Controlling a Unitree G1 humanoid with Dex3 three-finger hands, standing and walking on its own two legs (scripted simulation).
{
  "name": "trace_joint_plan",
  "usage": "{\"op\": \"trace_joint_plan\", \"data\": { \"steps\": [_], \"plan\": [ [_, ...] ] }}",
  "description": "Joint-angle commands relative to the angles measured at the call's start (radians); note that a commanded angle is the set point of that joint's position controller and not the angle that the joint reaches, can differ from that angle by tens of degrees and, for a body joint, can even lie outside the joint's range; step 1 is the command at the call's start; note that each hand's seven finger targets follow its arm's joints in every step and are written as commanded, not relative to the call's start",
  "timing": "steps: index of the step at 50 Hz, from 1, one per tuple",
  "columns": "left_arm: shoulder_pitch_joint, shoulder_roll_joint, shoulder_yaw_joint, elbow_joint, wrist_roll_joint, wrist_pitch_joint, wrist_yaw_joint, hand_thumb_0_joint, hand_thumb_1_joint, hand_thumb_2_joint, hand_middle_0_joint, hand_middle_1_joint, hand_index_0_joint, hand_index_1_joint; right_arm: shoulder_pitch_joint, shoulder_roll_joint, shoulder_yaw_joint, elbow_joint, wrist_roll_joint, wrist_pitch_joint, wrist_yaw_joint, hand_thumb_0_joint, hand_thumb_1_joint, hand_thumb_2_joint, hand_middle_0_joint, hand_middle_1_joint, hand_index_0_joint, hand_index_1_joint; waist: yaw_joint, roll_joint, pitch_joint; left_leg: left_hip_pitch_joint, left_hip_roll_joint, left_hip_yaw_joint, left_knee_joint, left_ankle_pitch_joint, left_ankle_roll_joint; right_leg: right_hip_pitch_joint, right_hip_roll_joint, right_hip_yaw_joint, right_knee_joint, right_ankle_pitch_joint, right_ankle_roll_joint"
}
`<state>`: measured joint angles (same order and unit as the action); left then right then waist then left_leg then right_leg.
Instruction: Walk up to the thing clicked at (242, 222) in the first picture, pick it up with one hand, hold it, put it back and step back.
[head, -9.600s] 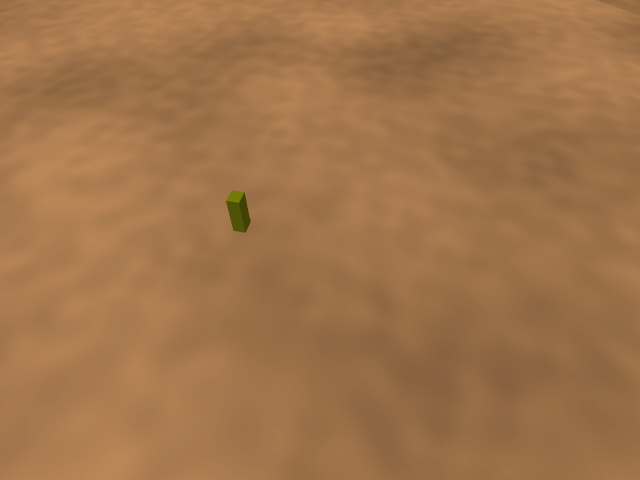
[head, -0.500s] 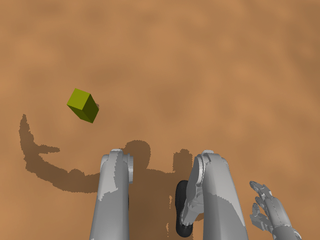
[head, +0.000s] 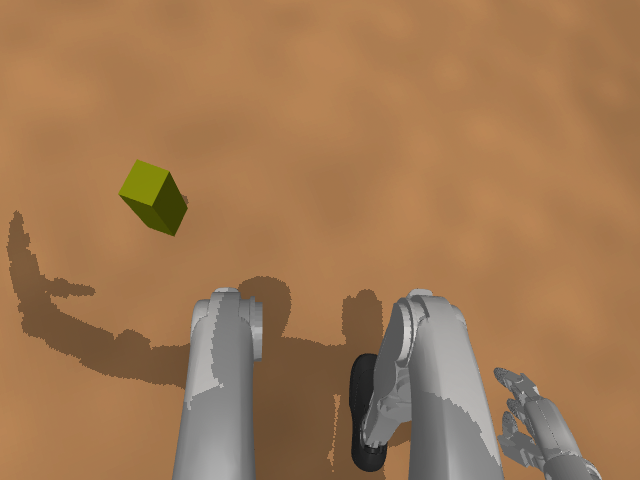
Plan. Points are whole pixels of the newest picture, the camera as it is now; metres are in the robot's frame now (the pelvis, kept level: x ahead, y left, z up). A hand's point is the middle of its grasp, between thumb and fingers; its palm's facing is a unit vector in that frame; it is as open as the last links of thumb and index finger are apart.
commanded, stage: go down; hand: left
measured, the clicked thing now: (157, 202) +0.50 +0.30 -0.31
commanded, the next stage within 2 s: approach in 0.30 s
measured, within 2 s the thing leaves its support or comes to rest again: neither
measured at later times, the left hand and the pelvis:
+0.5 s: hand out of the picture +0.34 +0.49 +0.01, palm faces +0.43 -0.89 -0.11, open 17.6 cm; pelvis +0.00 +0.00 -0.02, yaw +0 degrees
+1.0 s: hand (37, 225) +0.40 +0.42 -0.19, palm faces +0.40 -0.91 -0.04, open 17.5 cm; pelvis -0.01 +0.01 -0.09, yaw -5 degrees
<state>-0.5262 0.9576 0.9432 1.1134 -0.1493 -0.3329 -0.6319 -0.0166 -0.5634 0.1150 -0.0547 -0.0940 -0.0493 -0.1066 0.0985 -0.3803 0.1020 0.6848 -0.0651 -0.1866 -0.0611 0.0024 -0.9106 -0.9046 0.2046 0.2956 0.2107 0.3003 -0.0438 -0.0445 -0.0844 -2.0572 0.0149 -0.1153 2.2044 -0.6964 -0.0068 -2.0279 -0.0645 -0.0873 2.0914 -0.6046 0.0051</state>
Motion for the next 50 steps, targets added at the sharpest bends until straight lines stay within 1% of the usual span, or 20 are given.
{"op": "trace_joint_plan", "data": {
  "steps": [1,3,9,12,14,18,20,21,22,24,28,33,36,40,42,44,46,47,49,50],
  "plan": [
    [-0.135,0.46,0.055,-0.178,-0.034,-0.064,0.0,0.0,-0.601,0.098,-0.062,-0.099,-0.056,-0.11,0.123,-0.24,-0.088,-0.045,0.012,-0.029,-0.012,0.0,-0.914,-0.906,0.199,0.3,0.2,0.3,0.048,0.253,-0.555,0.389,0.002,0.034,-0.356,0.048,0.03,0.275,0.047,-0.013,-0.177,-0.01,-0.035],
    [-0.154,0.495,0.075,-0.206,-0.037,-0.067,0.001,0.0,-0.586,0.113,-0.057,-0.104,-0.049,-0.116,0.129,-0.246,-0.09,-0.046,0.011,-0.027,-0.011,0.0,-0.912,-0.906,0.199,0.3,0.2,0.3,0.054,0.264,-0.585,0.394,0.001,0.039,-0.342,0.059,0.03,0.293,0.046,-0.009,-0.174,0.001,-0.035],
    [-0.145,0.465,0.059,-0.182,-0.044,-0.065,-0.009,0.0,-0.611,0.1,-0.061,-0.097,-0.053,-0.109,0.141,-0.248,-0.088,-0.027,0.014,-0.022,-0.008,0.0,-0.914,-0.906,0.199,0.3,0.199,0.3,0.044,0.274,-0.581,0.422,0.002,0.029,-0.328,0.113,0.025,0.255,0.043,-0.015,-0.15,0.038,-0.039],
    [-0.151,0.5,0.085,-0.202,-0.044,-0.073,-0.008,0.0,-0.611,0.1,-0.063,-0.1,-0.055,-0.113,0.141,-0.252,-0.087,-0.029,0.012,-0.02,-0.006,0.0,-0.913,-0.906,0.199,0.3,0.199,0.3,0.055,0.286,-0.597,0.426,0.002,0.025,-0.324,0.136,0.022,0.259,0.041,-0.015,-0.135,0.054,-0.04],
    [-0.151,0.462,0.064,-0.188,-0.045,-0.072,-0.013,0.0,-0.611,0.098,-0.066,-0.101,-0.058,-0.114,0.143,-0.251,-0.088,-0.027,0.012,-0.016,-0.005,0.0,-0.915,-0.906,0.199,0.3,0.199,0.3,0.042,0.288,-0.584,0.43,0.0,0.022,-0.321,0.137,0.022,0.235,0.04,-0.018,-0.133,0.055,-0.041],
    [-0.157,0.509,0.095,-0.197,-0.043,-0.079,-0.008,0.0,-0.611,0.095,-0.069,-0.1,-0.061,-0.114,0.132,-0.256,-0.086,-0.04,0.013,-0.012,-0.002,0.0,-0.915,-0.906,0.199,0.3,0.199,0.3,0.053,0.301,-0.596,0.426,0.0,0.022,-0.319,0.136,0.021,0.241,0.039,-0.017,-0.122,0.053,-0.041],
    [-0.162,0.49,0.083,-0.177,-0.041,-0.078,-0.011,0.0,-0.611,0.152,-0.085,-0.133,-0.049,-0.176,0.137,-0.254,-0.084,-0.037,0.011,-0.01,-0.001,0.0,-0.933,-0.911,0.199,0.301,0.199,0.301,0.039,0.28,-0.581,0.407,-0.002,0.026,-0.31,0.127,0.024,0.244,0.039,-0.019,-0.127,0.045,-0.039],
    [-0.159,0.448,0.06,-0.146,-0.047,-0.079,-0.017,0.0,-0.611,0.072,-0.102,-0.08,-0.079,-0.107,0.14,-0.251,-0.081,-0.024,0.011,-0.009,0.001,0.0,-0.913,-0.903,0.198,0.301,0.199,0.301,0.028,0.267,-0.55,0.397,-0.002,0.022,-0.306,0.118,0.024,0.22,0.039,-0.02,-0.125,0.038,-0.039],
    [-0.178,0.453,0.064,-0.149,-0.05,-0.087,-0.018,0.0,-0.611,0.025,-0.105,-0.084,-0.084,-0.108,0.138,-0.251,-0.08,-0.019,0.01,-0.01,0.003,0.0,-0.916,-0.903,0.198,0.301,0.199,0.301,0.025,0.268,-0.535,0.388,0.001,0.017,-0.301,0.115,0.023,0.202,0.04,-0.021,-0.113,0.036,-0.039],
    [-0.202,0.448,0.063,-0.128,-0.058,-0.111,-0.023,0.0,-0.611,0.008,-0.109,-0.074,-0.087,-0.099,0.135,-0.249,-0.072,-0.013,0.004,-0.008,0.006,0.0,-0.916,-0.903,0.198,0.301,0.199,0.301,0.017,0.272,-0.524,0.377,0.003,0.017,-0.275,0.118,0.022,0.184,0.04,-0.021,-0.095,0.035,-0.04],
    [-0.242,0.359,0.023,-0.021,-0.097,-0.185,-0.034,0.0,-0.611,0.0,-0.108,-0.077,-0.092,-0.097,0.109,-0.248,-0.048,-0.021,-0.008,-0.016,0.015,0.0,-0.913,-0.902,0.198,0.301,0.199,0.301,-0.035,0.2,-0.459,0.288,-0.001,0.019,-0.212,0.084,0.028,0.161,0.045,-0.032,-0.078,0.014,-0.034],
    [-0.251,0.351,0.008,0.112,-0.112,-0.277,-0.019,0.0,-0.611,0.018,-0.1,-0.086,-0.091,-0.1,0.078,-0.262,-0.01,-0.038,-0.034,-0.015,0.032,0.0,-0.901,-0.898,0.199,0.3,0.199,0.3,-0.045,0.163,-0.448,0.236,0.001,0.026,-0.145,0.079,0.027,0.179,0.055,-0.047,-0.044,0.007,-0.029],
    [-0.315,0.44,0.041,0.063,-0.091,-0.34,0.014,0.0,-0.611,0.038,-0.098,-0.095,-0.087,-0.109,0.061,-0.272,0.011,-0.046,-0.06,0.002,0.043,0.0,-0.893,-0.896,0.199,0.3,0.199,0.3,-0.034,0.214,-0.483,0.243,0.007,0.034,-0.108,0.088,0.021,0.202,0.06,-0.055,-0.019,0.012,-0.029],
    [-0.31,0.46,0.024,0.087,-0.05,-0.401,0.065,0.0,-0.611,0.06,-0.098,-0.119,-0.09,-0.131,0.019,-0.294,0.052,-0.055,-0.093,0.039,0.06,0.0,-0.899,-0.898,0.199,0.301,0.199,0.301,-0.049,0.297,-0.484,0.294,0.014,0.015,-0.083,0.146,0.006,0.191,0.061,-0.078,0.039,0.063,-0.032],
    [-0.339,0.549,0.069,0.005,-0.017,-0.438,0.099,0.0,-0.611,0.072,-0.098,-0.137,-0.091,-0.148,0.03,-0.306,0.06,-0.045,-0.115,0.066,0.064,0.0,-0.902,-0.898,0.199,0.3,0.199,0.3,-0.038,0.386,-0.541,0.37,0.022,0.002,-0.068,0.211,-0.008,0.192,0.062,-0.088,0.074,0.107,-0.034],
    [-0.287,0.466,0.024,0.067,0.002,-0.454,0.119,0.0,-0.611,0.081,-0.097,-0.162,-0.095,-0.169,0.009,-0.309,0.072,-0.047,-0.131,0.09,0.073,0.0,-0.911,-0.9,0.199,0.3,0.199,0.3,-0.062,0.392,-0.499,0.373,0.024,-0.015,-0.06,0.223,-0.014,0.162,0.062,-0.104,0.099,0.115,-0.035],
    [-0.287,0.466,0.038,0.044,0.0,-0.484,0.141,0.0,-0.611,0.095,-0.094,-0.175,-0.092,-0.183,-0.011,-0.323,0.082,-0.062,-0.148,0.103,0.079,0.0,-0.922,-0.904,0.199,0.3,0.199,0.3,-0.078,0.409,-0.515,0.391,0.027,-0.018,-0.024,0.283,-0.016,0.178,0.066,-0.114,0.107,0.163,-0.031],
    [-0.269,0.407,0.001,0.082,-0.001,-0.492,0.146,0.0,-0.611,0.087,-0.091,-0.17,-0.093,-0.174,-0.017,-0.318,0.091,-0.055,-0.154,0.111,0.08,0.0,-0.92,-0.902,0.199,0.3,0.199,0.3,-0.092,0.402,-0.484,0.387,0.028,-0.028,-0.026,0.278,-0.018,0.16,0.067,-0.123,0.114,0.157,-0.032],
    [-0.287,0.381,-0.017,0.07,-0.004,-0.52,0.165,0.0,-0.611,0.101,-0.085,-0.189,-0.092,-0.19,-0.051,-0.334,0.096,-0.086,-0.164,0.121,0.084,0.0,-0.923,-0.903,0.199,0.3,0.199,0.3,-0.117,0.42,-0.459,0.378,0.032,-0.04,-0.017,0.256,-0.021,0.147,0.069,-0.138,0.129,0.156,-0.031],
    [-0.277,0.319,-0.057,0.107,-0.005,-0.527,0.172,0.0,-0.611,0.106,-0.084,-0.202,-0.093,-0.2,-0.055,-0.331,0.105,-0.08,-0.168,0.123,0.087,0.0,-0.926,-0.903,0.199,0.3,0.199,0.3,-0.135,0.394,-0.439,0.372,0.035,-0.049,-0.007,0.242,-0.019,0.137,0.07,-0.146,0.126,0.148,-0.028]
  ]
}}
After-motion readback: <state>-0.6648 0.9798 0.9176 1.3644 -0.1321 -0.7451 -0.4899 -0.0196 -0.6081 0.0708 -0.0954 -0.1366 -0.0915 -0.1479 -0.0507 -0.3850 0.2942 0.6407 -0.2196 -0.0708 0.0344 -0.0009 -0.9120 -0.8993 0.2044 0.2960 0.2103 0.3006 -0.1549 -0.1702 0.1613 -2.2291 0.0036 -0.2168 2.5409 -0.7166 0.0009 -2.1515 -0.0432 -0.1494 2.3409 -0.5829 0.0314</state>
